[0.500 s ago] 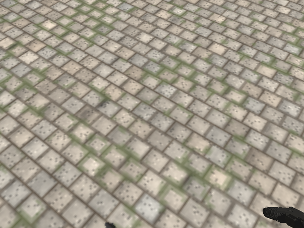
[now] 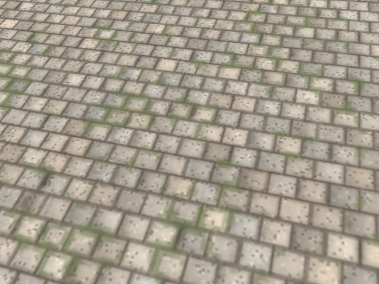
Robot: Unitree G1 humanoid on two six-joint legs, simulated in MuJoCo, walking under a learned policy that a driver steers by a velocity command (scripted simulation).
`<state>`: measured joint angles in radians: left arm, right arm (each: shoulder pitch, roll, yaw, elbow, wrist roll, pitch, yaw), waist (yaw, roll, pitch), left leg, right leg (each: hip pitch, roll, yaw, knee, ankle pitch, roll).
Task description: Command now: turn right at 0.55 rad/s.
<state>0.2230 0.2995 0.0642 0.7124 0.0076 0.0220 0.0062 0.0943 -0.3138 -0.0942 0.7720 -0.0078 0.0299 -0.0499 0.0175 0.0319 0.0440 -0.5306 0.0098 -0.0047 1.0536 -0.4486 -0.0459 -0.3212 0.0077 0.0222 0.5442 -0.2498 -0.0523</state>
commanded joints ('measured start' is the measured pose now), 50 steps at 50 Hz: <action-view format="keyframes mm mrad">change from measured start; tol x16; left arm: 1 -51 154 34 -85 -11 -18 22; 50 31 179 45 -167 -16 -40 20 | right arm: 1 -14 -89 -29 -60 0 -18 -7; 50 -64 -111 -14 -105 14 -74 50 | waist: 1 -25 -165 -128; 16 -41 -188 -140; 19 17 261 -117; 37 0 129 -101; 40 16 -356 -149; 50 17 -186 -55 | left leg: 1 -100 -2 -67 84 84 -14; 14 143 -59 -94 -454 95 -21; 17 378 16 -110 -724 346 31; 19 453 373 -500 -762 632 286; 25 415 217 -155 -746 543 249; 37 425 285 8 -608 585 195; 38 349 247 60 -507 482 131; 40 -116 -2 89 -21 -237 -26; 42 -120 33 -60 150 -152 -5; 50 -98 9 -60 -224 200 -7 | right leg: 1 176 -220 290 -213 354 -155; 16 151 -130 481 -103 324 -123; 19 -239 141 153 327 -403 40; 24 -292 30 103 666 -180 144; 37 58 -10 -99 -40 25 63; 38 183 0 -65 -135 146 26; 40 368 -402 528 -176 662 -269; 47 212 -192 362 -324 -204 -172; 50 227 -188 386 -344 -214 -173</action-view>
